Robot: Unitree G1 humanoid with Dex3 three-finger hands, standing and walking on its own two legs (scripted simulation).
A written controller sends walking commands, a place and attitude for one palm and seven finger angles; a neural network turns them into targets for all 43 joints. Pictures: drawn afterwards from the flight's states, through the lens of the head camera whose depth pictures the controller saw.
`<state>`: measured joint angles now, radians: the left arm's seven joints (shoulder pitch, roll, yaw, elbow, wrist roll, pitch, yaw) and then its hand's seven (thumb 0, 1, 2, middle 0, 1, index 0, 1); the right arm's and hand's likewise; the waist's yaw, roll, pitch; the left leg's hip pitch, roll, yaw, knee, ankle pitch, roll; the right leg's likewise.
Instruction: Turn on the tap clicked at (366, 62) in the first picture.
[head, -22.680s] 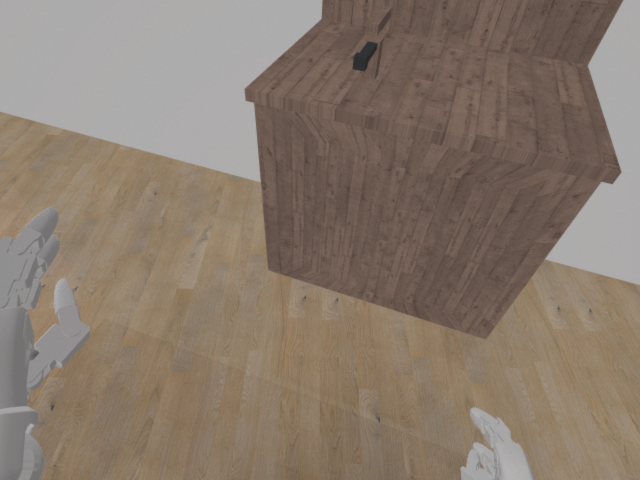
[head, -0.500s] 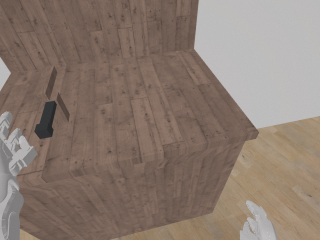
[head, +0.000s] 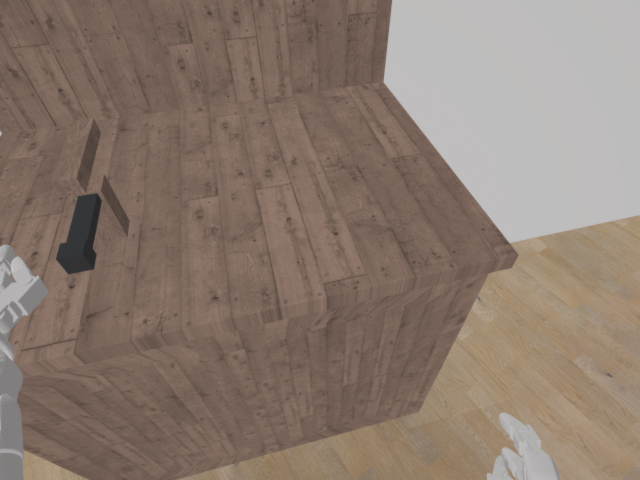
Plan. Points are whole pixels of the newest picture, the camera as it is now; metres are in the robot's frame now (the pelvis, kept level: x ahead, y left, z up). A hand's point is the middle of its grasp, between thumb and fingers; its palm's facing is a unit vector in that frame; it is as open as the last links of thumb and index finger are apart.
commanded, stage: reach beside the lever's end, fingers flat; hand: left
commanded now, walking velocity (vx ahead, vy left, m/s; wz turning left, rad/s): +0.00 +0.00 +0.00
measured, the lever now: (77, 256) +0.31 +0.32 +0.13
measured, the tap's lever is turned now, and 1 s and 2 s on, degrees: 0 0 15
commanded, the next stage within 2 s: push the lever round in 0.32 s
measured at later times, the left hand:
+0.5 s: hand (32, 296) +0.27 +0.35 +0.12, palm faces +0.58 -0.81 -0.11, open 7.8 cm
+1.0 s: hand (59, 290) +0.28 +0.33 +0.12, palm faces +0.56 -0.82 -0.10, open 7.8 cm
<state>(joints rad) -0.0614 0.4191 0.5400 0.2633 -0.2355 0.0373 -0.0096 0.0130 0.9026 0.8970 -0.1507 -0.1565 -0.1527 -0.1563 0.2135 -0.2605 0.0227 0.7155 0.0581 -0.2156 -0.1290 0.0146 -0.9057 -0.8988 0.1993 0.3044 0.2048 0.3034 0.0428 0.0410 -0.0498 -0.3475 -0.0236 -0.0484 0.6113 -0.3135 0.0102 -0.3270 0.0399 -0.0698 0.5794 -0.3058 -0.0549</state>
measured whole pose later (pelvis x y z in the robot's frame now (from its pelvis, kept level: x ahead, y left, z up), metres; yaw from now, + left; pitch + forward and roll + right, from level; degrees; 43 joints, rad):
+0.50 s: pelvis +0.00 +0.01 +0.00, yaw +0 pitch +3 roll -1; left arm 0.01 0.38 0.53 0.19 -0.24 0.02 0.00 0.01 0.90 0.90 -0.15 -0.15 -0.15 -0.15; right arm 0.21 -0.25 0.02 0.71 0.05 -0.22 -0.13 0.01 -0.91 -0.90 0.20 0.30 0.20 0.30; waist 0.06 0.04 -0.06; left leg -0.35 -0.03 -0.05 0.62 -0.32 0.02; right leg -0.32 0.03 -0.07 0.58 -0.31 -0.04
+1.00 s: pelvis +0.01 +0.00 +0.00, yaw +0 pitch +3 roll -1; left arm 0.03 0.34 0.49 0.12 -0.23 0.04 0.05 0.01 0.90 0.90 -0.15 -0.15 -0.15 -0.15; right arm 0.23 -0.25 0.01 0.70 0.06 -0.19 -0.12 0.01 -0.91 -0.90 0.20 0.30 0.20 0.30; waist 0.05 0.04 -0.06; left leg -0.34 -0.02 -0.04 0.61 -0.33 0.01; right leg -0.32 0.04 -0.06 0.58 -0.32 -0.05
